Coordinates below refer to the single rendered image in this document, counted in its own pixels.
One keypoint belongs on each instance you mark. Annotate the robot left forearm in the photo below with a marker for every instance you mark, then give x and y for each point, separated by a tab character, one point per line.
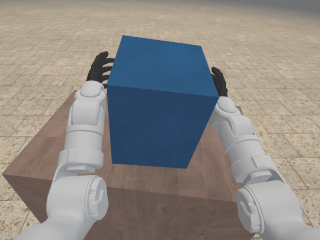
82	152

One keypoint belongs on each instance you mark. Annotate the right robot hand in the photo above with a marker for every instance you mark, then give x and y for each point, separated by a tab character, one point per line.
219	82

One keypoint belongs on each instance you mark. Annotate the left robot upper arm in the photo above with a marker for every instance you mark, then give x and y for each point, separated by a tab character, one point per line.
74	204

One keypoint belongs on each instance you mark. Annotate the pedestal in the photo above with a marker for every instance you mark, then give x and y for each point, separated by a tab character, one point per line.
144	202

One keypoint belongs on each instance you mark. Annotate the left robot hand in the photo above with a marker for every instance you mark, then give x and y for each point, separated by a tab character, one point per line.
97	69

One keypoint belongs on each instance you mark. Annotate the robot right forearm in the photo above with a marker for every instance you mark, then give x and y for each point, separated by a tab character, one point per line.
249	163

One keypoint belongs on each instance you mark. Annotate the carton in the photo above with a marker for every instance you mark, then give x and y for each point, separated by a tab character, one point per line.
160	97

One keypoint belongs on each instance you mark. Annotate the right robot upper arm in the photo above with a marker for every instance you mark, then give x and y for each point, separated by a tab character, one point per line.
271	210

